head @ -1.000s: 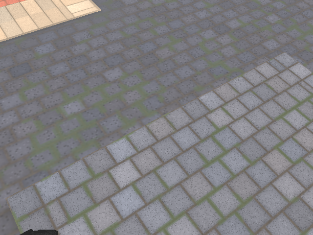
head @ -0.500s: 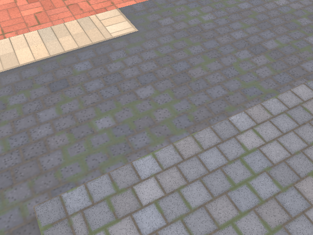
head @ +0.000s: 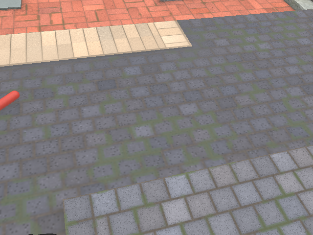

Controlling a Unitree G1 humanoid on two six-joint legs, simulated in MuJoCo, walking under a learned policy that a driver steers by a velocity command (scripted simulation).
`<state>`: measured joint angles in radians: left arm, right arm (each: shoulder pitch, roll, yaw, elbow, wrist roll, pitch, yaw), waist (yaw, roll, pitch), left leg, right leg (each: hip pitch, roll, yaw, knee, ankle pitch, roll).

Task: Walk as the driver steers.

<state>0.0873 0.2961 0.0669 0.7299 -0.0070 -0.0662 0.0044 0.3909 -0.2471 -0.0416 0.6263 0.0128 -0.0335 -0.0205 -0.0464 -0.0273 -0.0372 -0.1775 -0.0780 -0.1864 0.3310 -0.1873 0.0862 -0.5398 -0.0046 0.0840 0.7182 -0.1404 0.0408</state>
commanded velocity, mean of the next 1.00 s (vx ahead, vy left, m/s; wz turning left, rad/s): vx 0.22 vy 0.00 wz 0.59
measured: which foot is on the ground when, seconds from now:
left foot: down 0.00-0.18, up 0.20-0.62, down 0.64-1.00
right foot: up 0.00-0.16, down 0.18-0.64, up 0.66-1.00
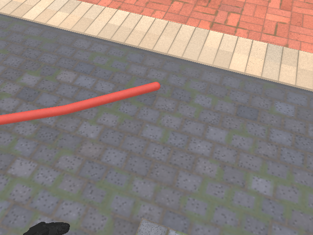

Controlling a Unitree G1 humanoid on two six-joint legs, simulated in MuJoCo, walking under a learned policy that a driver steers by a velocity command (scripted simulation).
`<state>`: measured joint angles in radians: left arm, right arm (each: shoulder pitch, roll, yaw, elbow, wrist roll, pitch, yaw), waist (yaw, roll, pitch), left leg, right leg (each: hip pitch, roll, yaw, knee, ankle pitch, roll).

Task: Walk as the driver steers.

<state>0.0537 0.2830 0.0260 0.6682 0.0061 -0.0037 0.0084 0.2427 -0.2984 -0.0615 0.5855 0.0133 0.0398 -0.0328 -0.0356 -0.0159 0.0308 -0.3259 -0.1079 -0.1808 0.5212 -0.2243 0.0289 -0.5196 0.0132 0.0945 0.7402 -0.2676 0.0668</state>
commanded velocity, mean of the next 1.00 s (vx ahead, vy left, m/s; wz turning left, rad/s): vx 0.33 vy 0.00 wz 0.60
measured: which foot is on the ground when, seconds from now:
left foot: down 0.00-0.06, up 0.08-0.56, down 0.58-1.00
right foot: up 0.00-0.04, down 0.06-0.58, up 0.60-1.00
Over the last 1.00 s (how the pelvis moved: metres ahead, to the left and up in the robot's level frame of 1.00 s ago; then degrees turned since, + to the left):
0.29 0.00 -0.02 36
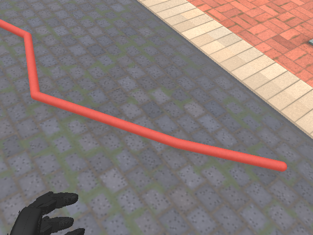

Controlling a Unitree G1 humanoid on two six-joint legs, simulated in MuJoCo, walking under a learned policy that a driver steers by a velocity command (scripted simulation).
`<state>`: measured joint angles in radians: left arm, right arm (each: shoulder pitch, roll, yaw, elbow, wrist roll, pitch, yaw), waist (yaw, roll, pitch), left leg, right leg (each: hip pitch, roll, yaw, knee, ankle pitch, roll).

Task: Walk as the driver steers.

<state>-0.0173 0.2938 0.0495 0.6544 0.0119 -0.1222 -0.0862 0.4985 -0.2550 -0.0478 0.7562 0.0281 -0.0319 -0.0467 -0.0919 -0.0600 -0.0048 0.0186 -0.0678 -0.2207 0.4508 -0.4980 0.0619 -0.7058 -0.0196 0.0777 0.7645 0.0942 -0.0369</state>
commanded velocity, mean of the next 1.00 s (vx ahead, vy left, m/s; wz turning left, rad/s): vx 0.42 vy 0.00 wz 0.36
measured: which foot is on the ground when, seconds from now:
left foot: down 0.00-0.18, up 0.20-0.68, down 0.70-1.00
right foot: up 0.00-0.16, down 0.18-0.70, up 0.72-1.00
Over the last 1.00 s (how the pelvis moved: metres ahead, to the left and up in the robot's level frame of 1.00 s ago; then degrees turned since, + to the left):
0.26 0.11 -0.01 36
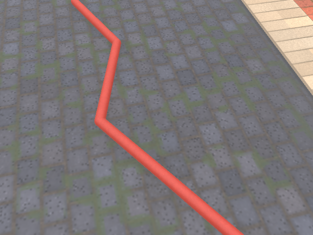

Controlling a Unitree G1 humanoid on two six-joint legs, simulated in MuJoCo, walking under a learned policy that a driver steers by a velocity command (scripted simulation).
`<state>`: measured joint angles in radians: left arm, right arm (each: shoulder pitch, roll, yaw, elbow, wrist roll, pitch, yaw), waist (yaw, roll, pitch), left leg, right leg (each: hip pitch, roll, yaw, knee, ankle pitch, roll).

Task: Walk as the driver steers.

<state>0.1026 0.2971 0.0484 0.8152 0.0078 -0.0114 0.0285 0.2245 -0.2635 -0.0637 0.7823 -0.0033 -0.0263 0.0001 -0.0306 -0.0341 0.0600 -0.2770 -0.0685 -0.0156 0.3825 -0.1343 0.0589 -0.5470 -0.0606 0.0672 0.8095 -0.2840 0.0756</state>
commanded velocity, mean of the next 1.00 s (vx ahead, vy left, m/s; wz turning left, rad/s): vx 0.27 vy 0.00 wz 0.54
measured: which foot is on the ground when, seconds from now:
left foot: down 0.00-0.14, up 0.16-0.62, down 0.64-1.00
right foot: up 0.00-0.12, down 0.14-0.64, up 0.66-1.00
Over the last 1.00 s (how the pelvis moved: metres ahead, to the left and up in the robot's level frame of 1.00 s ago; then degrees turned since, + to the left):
0.53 -0.02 -0.10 20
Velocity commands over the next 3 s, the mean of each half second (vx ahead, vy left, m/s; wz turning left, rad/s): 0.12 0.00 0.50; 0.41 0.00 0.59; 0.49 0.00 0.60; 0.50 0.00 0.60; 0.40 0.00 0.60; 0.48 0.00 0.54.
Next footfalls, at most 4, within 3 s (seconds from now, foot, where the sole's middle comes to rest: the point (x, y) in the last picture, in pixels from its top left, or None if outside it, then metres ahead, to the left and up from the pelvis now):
0.14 right None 0.13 -0.14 -0.78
0.64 left None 0.08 0.14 -0.78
1.10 right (124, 224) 0.49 0.13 -0.78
1.60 left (27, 232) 0.47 0.52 -0.78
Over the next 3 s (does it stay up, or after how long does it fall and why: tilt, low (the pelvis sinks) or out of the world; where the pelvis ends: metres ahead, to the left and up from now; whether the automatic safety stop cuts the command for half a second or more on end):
stays up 0.59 0.97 0.00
